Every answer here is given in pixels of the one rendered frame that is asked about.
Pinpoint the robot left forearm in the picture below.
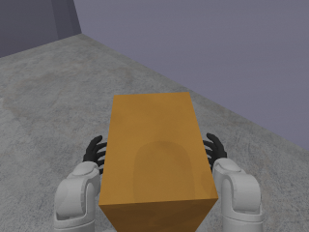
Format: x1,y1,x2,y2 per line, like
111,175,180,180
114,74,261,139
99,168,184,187
53,161,101,232

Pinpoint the robot right forearm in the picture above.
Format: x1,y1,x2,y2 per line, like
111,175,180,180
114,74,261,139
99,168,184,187
211,158,264,232

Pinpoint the robot left hand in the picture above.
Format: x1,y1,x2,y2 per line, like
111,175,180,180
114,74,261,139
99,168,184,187
82,135,107,175

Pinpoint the robot right hand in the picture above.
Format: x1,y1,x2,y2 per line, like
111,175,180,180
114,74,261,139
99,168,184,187
203,133,227,173

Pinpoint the carton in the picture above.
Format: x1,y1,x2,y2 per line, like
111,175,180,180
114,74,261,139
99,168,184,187
98,92,219,232

